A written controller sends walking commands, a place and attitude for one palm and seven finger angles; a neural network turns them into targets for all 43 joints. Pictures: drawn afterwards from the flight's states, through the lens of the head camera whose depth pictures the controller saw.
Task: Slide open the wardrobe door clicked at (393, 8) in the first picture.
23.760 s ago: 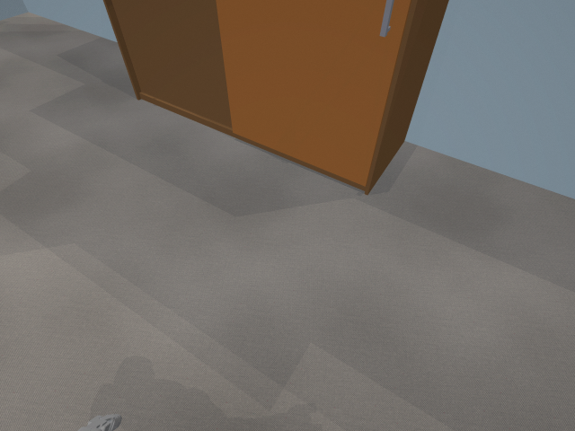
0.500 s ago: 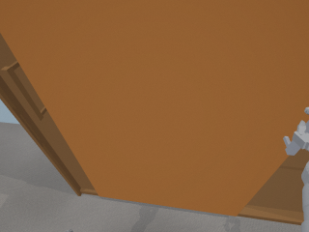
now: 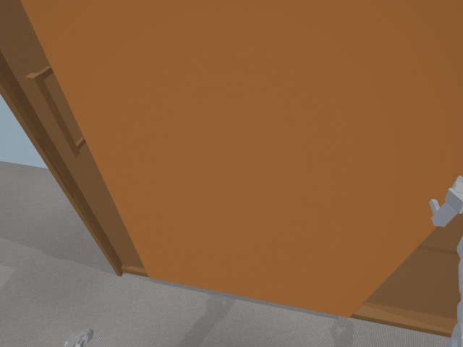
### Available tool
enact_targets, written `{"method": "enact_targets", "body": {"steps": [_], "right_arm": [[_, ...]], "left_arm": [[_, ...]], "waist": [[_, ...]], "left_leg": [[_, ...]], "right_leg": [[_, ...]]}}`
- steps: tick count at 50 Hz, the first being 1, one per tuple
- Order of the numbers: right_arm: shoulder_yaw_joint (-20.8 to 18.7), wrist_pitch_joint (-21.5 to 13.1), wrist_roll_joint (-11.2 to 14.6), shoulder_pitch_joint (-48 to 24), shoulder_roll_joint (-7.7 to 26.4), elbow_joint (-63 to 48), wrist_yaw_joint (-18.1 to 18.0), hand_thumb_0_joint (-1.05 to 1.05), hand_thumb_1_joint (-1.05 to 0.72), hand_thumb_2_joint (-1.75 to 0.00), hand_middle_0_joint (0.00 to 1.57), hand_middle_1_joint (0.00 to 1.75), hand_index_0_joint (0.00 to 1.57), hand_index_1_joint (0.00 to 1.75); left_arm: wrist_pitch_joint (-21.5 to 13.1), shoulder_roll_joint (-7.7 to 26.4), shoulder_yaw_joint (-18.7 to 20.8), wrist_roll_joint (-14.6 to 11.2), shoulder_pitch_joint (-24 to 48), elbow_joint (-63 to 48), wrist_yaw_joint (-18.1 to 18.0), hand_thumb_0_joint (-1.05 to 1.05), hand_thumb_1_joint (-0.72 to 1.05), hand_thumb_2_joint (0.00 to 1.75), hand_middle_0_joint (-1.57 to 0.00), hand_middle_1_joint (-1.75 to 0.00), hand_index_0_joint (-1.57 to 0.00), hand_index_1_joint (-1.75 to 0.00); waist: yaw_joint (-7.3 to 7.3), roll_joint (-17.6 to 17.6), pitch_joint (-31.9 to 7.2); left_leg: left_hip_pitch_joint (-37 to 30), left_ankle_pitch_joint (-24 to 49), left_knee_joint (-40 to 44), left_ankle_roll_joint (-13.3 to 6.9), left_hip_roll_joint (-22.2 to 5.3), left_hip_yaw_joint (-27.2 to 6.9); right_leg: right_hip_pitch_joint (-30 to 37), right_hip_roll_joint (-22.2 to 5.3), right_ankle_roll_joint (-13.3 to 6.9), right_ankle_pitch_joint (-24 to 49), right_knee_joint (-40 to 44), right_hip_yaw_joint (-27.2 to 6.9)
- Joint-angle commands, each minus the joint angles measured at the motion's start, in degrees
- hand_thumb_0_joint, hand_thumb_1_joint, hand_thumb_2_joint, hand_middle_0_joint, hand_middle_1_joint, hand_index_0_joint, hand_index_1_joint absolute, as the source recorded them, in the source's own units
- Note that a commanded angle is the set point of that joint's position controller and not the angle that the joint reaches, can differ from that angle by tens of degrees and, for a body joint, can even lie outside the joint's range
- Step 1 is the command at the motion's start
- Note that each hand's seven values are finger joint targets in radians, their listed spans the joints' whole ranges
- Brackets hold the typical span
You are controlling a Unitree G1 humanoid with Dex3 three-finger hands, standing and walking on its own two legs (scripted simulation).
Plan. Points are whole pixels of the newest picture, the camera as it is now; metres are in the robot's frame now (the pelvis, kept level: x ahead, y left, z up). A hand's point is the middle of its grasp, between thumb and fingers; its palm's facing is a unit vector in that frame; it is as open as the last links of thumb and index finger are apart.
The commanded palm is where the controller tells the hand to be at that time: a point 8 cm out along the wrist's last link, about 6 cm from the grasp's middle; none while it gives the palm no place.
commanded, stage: stop walking and hold the door there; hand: right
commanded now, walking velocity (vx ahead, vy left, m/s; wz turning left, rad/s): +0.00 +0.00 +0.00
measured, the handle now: out of the picture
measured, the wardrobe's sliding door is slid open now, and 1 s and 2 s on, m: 0.68 0.68 0.67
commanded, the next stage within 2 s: loosen the grip on the handle in 1.48 s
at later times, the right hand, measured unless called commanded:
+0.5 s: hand (456, 199) +0.37 -0.35 +0.11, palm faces +0.44 +0.86 -0.26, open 5.6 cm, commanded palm +0.33 -0.37 +0.10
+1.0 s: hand (458, 199) +0.36 -0.35 +0.11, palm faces +0.38 +0.90 -0.21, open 5.6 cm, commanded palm +0.33 -0.38 +0.10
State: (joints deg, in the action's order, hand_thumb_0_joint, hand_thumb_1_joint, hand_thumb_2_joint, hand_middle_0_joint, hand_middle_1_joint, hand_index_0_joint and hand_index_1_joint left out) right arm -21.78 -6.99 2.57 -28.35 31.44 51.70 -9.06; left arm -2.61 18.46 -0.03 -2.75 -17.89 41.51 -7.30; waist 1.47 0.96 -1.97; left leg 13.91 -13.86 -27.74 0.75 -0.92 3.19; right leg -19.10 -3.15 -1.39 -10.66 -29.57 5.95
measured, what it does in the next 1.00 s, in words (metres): steps to the right: left foot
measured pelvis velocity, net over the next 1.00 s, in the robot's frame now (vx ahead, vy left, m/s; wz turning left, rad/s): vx -0.07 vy -0.08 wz -0.01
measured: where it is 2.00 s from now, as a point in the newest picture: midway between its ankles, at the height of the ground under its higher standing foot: outside the picture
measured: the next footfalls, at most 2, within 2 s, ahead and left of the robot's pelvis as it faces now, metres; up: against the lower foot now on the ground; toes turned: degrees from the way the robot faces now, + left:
left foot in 0.88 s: -0.11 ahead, +0.05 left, +0.00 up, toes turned +0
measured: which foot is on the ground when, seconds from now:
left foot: down 0.00-0.44, up 0.46-0.86, down 0.88-1.00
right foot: down 0.00-1.00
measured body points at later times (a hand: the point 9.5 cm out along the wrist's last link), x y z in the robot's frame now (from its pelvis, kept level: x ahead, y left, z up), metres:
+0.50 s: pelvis -0.02 -0.06 -0.01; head +0.00 -0.06 +0.44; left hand +0.13 +0.21 -0.12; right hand +0.34 -0.40 +0.12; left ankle -0.02 +0.11 -0.71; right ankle +0.03 -0.15 -0.74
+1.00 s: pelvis -0.07 -0.08 +0.00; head -0.04 -0.09 +0.45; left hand +0.02 +0.19 -0.11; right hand +0.34 -0.40 +0.13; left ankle -0.15 +0.05 -0.74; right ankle +0.03 -0.15 -0.74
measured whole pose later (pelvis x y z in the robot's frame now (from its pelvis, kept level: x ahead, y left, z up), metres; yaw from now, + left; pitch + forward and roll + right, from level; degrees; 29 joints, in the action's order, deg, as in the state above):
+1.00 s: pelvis -0.07 -0.08 +0.00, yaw -1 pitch +2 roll +2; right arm -14.9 -4.9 3.0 -38.9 27.1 50.9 -5.9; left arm -3.2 16.0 -2.1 -1.2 -17.5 40.5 -5.8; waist 2.4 1.0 2.1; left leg 6.9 -20.2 -25.4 0.4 0.1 3.2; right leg -24.0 -1.2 -4.4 -5.3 -26.8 8.8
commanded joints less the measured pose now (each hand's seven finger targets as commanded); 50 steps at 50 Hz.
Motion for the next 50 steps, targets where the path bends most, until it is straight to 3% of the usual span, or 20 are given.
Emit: {"method": "enact_targets", "body": {"steps": [1,7,10,13,16,18,20,21,22,23,27,31,37,40,41,43,45,46,48,50], "right_arm": [[3.37,-2.75,-1.99,-15.92,9.41,-8.62,1.58,0.0,-0.9,-0.9,0.45,1.4,0.45,1.4],[5.84,-2.55,-1.42,-16.1,7.53,-9.23,2.12,0.0,-0.9,-0.9,0.45,1.4,0.45,1.4],[3.77,-2.58,-1.98,-16.47,10.3,-8.46,1.78,0.0,-0.9,-0.9,0.45,1.4,0.45,1.4],[1.73,-2.9,-1.89,-16.09,12.42,-6.63,1.71,0.0,-0.9,-0.9,0.45,1.4,0.45,1.4],[2.22,-3.26,-2.18,-18.21,10.47,-8.06,2.12,0.0,-0.9,-0.9,0.45,1.4,0.45,1.4],[-3.06,-3.45,-2.72,-16.62,16.17,-6.22,1.53,0.0,-0.9,-0.9,0.45,1.4,0.45,1.4],[3.48,-4.43,-2.08,-21.24,9.22,-13.41,2.24,0.0,-0.9,-0.9,0.45,1.4,0.45,1.4],[5.61,-5.34,-1.85,-21.17,6.2,-15.76,2.61,0.0,-0.9,-0.9,0.45,1.4,0.45,1.4],[7.79,-5.94,-1.41,-21.22,3.82,-16.6,3.12,0.0,-0.9,-0.9,0.45,1.4,0.45,1.4],[9.19,-6.87,-1.93,-22.65,2.13,-21.4,3.24,0.0,-0.9,-0.9,0.45,1.4,0.45,1.4],[12.38,-5.49,-0.6,-26.67,-1.9,-27.04,3.8,0.0,-0.9,-0.9,0.45,1.4,0.45,1.4],[12.51,-3.27,-1.15,-29.93,-0.4,-26.69,3.86,0.0,-0.9,-0.9,0.45,1.4,0.45,1.4],[11.07,-1.74,-0.52,-32.19,2.06,-24.95,3.77,0.0,-0.9,-0.9,0.45,1.4,0.45,1.4],[10.63,-1.32,-0.54,-32.01,2.55,-21.42,3.89,0.0,-0.9,-0.9,0.45,1.4,0.45,1.4],[11.38,-1.35,-0.35,-32.04,1.77,-20.73,4.09,0.0,-0.9,-0.9,0.45,1.4,0.45,1.4],[7.78,-1.61,-0.45,-30.27,6.31,-16.73,4.15,0.0,-0.9,-0.9,0.45,1.4,0.45,1.4],[7.35,-1.48,-0.37,-30.73,7.15,-14.42,4.46,0.0,-0.9,-0.9,0.45,1.4,0.45,1.4],[6.46,-1.31,-0.71,-31.39,8.18,-13.6,4.36,0.0,-0.9,-0.9,0.45,1.4,0.45,1.4],[6.26,-0.94,-0.38,-30.61,7.86,-10.35,4.22,0.0,-0.9,-0.9,0.45,1.4,0.45,1.4],[5.95,-1.09,-0.56,-30.15,8.28,-8.13,4.22,0.0,-0.9,-0.9,0.45,1.4,0.45,1.4]], "left_arm": [[-2.66,7.56,2.39,0.13,2.57,-6.42,-0.22,0.0,0.9,0.9,-0.2,-0.3,-0.2,-0.3],[-2.47,7.6,2.66,-0.1,2.5,-5.6,-0.24,0.0,0.9,0.9,-0.2,-0.3,-0.2,-0.3],[-1.16,7.53,3.09,-0.18,2.44,-5.89,0.14,0.0,0.9,0.9,-0.2,-0.3,-0.2,-0.3],[0.06,7.4,3.36,-0.2,3.44,-5.52,0.29,0.0,0.9,0.9,-0.2,-0.3,-0.2,-0.3],[-0.41,6.58,3.13,-0.12,4.43,-5.38,0.4,0.0,0.9,0.9,-0.2,-0.3,-0.2,-0.3],[0.21,6.83,3.05,0.42,5.02,-4.33,-0.27,0.0,0.9,0.9,-0.2,-0.3,-0.2,-0.3],[0.53,6.39,3.03,0.11,6.93,-5.85,-0.52,0.0,0.9,0.9,-0.2,-0.3,-0.2,-0.3],[0.45,6.5,3.47,0.23,6.79,-6.76,-0.32,0.0,0.9,0.9,-0.2,-0.3,-0.2,-0.3],[0.38,7.06,2.87,0.44,7.39,-7.1,-0.04,0.0,0.9,0.9,-0.2,-0.3,-0.2,-0.3],[-0.46,6.26,2.48,0.93,7.26,-8.55,0.79,0.0,0.9,0.9,-0.2,-0.3,-0.2,-0.3],[-2.87,5.86,2.72,0.42,5.47,-7.95,1.14,0.0,0.9,0.9,-0.2,-0.3,-0.2,-0.3],[-3.88,4.48,0.99,0.99,5.12,-7.83,1.19,0.0,0.9,0.9,-0.2,-0.3,-0.2,-0.3],[-4.95,4.37,-0.14,2.15,4.35,-8.24,1.1,0.0,0.9,0.9,-0.2,-0.3,-0.2,-0.3],[-4.61,5.45,0.53,2.26,3.08,-8.06,1.45,0.0,0.9,0.9,-0.2,-0.3,-0.2,-0.3],[-4.6,5.59,0.65,2.32,2.73,-8.09,1.51,0.0,0.9,0.9,-0.2,-0.3,-0.2,-0.3],[-4.0,6.0,0.76,2.48,2.04,-7.77,1.29,0.0,0.9,0.9,-0.2,-0.3,-0.2,-0.3],[-3.47,6.24,1.2,2.65,1.61,-8.04,1.08,0.0,0.9,0.9,-0.2,-0.3,-0.2,-0.3],[-3.33,6.7,1.45,1.91,1.24,-7.78,0.94,0.0,0.9,0.9,-0.2,-0.3,-0.2,-0.3],[-2.81,6.95,1.65,1.26,1.45,-7.54,0.46,0.0,0.9,0.9,-0.2,-0.3,-0.2,-0.3],[-2.38,7.52,1.92,1.31,0.85,-7.04,0.17,0.0,0.9,0.9,-0.2,-0.3,-0.2,-0.3]], "waist": [[-0.24,6.38,-7.86],[0.04,3.86,-9.94],[-0.01,-1.07,-10.07],[-0.94,-6.71,-8.04],[-1.07,-12.79,-6.04],[-0.97,-11.45,-6.64],[-0.74,-6.9,-8.51],[-0.97,-0.63,-9.29],[-0.54,8.48,-9.32],[-0.72,12.88,-11.79],[0.06,2.38,-17.01],[0.5,7.92,-17.15],[0.43,9.04,-17.78],[0.25,10.41,-19.58],[0.34,10.4,-19.8],[0.2,8.21,-18.67],[0.52,5.54,-17.68],[0.64,1.73,-16.65],[0.51,0.77,-14.23],[0.39,3.25,-13.92]], "left_leg": [[-0.62,-0.15,3.06,-0.98,-2.72,-2.96],[-0.86,6.64,4.28,-1.15,-5.04,-4.82],[-2.25,15.94,4.5,-3.53,-12.41,-9.78],[-4.57,27.8,4.94,-7.61,-20.87,-14.96],[-5.93,33.57,2.44,-8.45,-24.66,-12.58],[-3.65,36.2,-1.32,-5.94,-21.62,-7.14],[-0.64,29.8,-6.87,-2.01,-16.16,-1.9],[1.76,16.2,-10.4,0.56,-10.96,0.29],[6.47,-8.9,-20.61,1.96,-5.46,1.99],[9.25,-23.89,-30.47,1.7,-3.07,1.16],[12.74,-16.8,-34.22,1.02,-1.66,-1.51],[10.85,-13.87,-27.24,0.41,-0.87,-3.09],[2.8,-13.56,-10.04,-0.54,1.43,-1.4],[-3.63,-11.65,0.55,-1.98,2.71,1.17],[-6.09,-10.08,3.89,-2.6,2.51,1.14],[-9.81,-8.11,8.03,-4.18,-0.53,-1.33],[-7.68,-8.57,8.24,-5.69,-4.05,-3.44],[-5.28,-9.06,7.36,-5.25,-4.49,-3.12],[-3.87,-8.15,5.88,-4.25,-4.77,-3.58],[-2.2,-8.43,4.51,-3.47,-3.53,-2.34]], "right_leg": [[5.15,-7.93,-0.53,-3.76,9.65,-9.69],[8.26,-6.4,-0.21,5.4,4.46,-6.93],[4.75,-4.35,1.3,7.67,-2.56,-5.32],[-1.43,-0.59,2.79,-5.85,-11.46,-6.01],[-4.93,-1.04,2.83,-15.99,-12.36,-8.44],[0.46,-0.02,3.63,-7.1,-4.37,-5.03],[7.35,-3.13,3.01,15.13,2.44,-4.23],[10.23,-8.09,0.0,25.94,4.38,-7.39],[11.45,-13.92,-3.93,35.47,7.45,-15.53],[12.44,-16.19,-7.08,37.56,9.43,-19.68],[21.91,-14.79,-7.06,31.49,6.14,-16.11],[21.87,-14.75,-6.05,14.06,10.73,-17.33],[21.02,-13.57,-2.64,1.62,15.19,-17.05],[19.2,-11.05,1.96,-5.41,15.9,-14.07],[17.61,-10.25,3.22,-6.82,15.48,-13.63],[13.26,-8.46,3.54,-3.04,12.06,-11.63],[12.19,-6.8,4.83,-3.68,8.79,-9.24],[12.25,-6.65,3.43,-4.7,8.03,-9.15],[10.76,-7.81,0.7,-3.68,7.69,-10.54],[11.83,-8.7,0.51,-3.43,8.81,-12.18]]}}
